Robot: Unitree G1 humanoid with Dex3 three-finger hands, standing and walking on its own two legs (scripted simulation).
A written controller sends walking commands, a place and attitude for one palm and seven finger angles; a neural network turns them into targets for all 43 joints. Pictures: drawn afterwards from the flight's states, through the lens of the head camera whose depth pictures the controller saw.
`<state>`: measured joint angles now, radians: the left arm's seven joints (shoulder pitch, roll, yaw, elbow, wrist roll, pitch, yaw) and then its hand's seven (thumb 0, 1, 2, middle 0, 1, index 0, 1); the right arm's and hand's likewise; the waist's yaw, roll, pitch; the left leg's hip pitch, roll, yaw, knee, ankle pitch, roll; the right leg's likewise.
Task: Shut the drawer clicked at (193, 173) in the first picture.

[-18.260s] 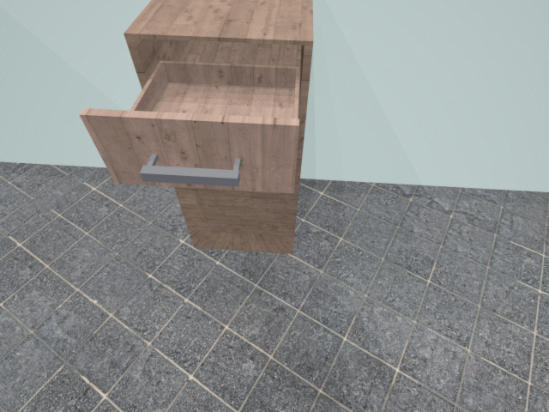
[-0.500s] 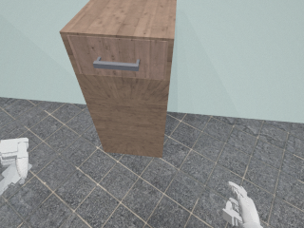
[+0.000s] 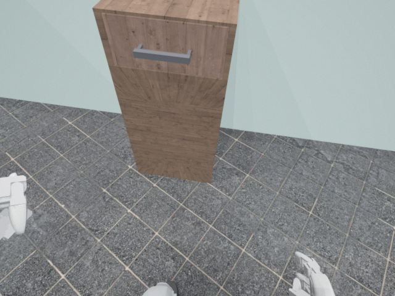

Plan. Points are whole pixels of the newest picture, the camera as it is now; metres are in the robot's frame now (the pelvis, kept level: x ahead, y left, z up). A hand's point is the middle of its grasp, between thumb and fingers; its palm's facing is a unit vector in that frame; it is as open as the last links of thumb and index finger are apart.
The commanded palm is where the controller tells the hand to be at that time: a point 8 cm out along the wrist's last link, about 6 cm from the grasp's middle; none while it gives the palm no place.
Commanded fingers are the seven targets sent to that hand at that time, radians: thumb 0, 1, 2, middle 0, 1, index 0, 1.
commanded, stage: step back with the hand held close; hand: left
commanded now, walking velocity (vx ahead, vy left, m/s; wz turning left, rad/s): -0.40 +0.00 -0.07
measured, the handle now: (163, 52) +0.79 +0.16 +0.06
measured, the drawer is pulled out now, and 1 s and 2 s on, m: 0.00 0.00 0.00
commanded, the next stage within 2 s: stop stepping back and stand still in 0.16 s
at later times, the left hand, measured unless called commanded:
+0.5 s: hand out of the picture +0.09 +0.27 +0.17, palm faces +0.43 -0.82 -0.37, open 3.3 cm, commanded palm +0.02 +0.30 +0.19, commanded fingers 0.00 0.90 0.90 -1.40 -1.60 -1.40 -1.60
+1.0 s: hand out of the picture +0.07 +0.24 +0.17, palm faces +0.36 -0.84 -0.41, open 3.3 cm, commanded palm +0.02 +0.29 +0.19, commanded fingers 0.00 0.90 0.90 -1.40 -1.60 -1.40 -1.60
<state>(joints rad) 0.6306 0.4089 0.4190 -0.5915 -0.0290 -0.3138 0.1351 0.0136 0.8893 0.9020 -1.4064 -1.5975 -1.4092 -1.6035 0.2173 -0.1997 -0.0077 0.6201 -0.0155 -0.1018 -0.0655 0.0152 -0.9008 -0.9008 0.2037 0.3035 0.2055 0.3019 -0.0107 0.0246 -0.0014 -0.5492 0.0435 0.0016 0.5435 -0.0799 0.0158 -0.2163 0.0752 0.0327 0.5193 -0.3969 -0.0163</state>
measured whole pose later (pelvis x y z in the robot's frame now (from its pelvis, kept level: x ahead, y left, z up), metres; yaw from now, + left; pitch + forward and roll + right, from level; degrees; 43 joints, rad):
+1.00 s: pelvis -0.12 +0.01 +0.01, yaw -1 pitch -1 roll +0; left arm 0.62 0.34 0.32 -0.52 -0.01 -0.23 0.15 0.02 0.89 0.90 -1.41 -1.60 -1.41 -1.60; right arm 0.28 -0.27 -0.03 0.67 -0.02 -0.12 -0.10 0.02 -0.90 -0.90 0.20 0.30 0.20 0.30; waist -0.01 -0.01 -0.02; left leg -0.26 0.03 0.05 0.51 -0.23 0.02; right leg -0.27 0.01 -0.08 0.53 -0.26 -0.05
